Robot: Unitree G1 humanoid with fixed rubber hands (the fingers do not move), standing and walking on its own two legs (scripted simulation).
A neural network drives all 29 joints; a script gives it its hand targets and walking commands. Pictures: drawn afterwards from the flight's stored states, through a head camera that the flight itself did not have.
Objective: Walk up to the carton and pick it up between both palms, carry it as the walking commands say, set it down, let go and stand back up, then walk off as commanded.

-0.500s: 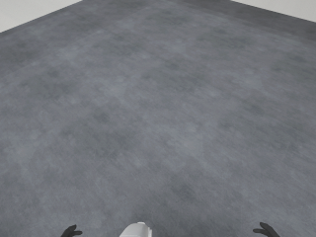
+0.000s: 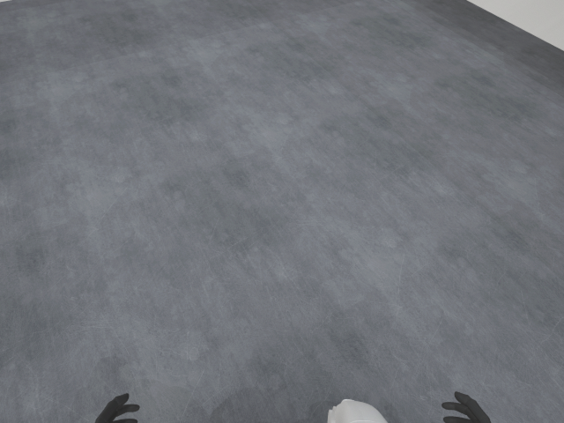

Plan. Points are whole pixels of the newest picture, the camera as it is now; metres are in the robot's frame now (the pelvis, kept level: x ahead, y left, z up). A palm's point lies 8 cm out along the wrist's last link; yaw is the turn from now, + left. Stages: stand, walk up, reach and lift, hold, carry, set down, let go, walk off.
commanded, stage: walk up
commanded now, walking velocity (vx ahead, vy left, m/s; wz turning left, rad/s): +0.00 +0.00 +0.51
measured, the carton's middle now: out of the picture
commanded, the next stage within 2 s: none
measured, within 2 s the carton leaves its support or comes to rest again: neither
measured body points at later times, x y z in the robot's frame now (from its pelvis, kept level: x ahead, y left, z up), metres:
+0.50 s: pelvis +0.01 +0.00 +0.00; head +0.05 +0.01 +0.44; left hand +0.01 +0.28 -0.13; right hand +0.21 -0.22 -0.13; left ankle -0.01 +0.12 -0.73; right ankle +0.02 -0.13 -0.74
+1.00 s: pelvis +0.02 -0.02 -0.01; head +0.07 -0.02 +0.44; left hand -0.01 +0.28 -0.11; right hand +0.23 -0.22 -0.15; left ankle -0.03 +0.09 -0.69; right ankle +0.08 -0.11 -0.74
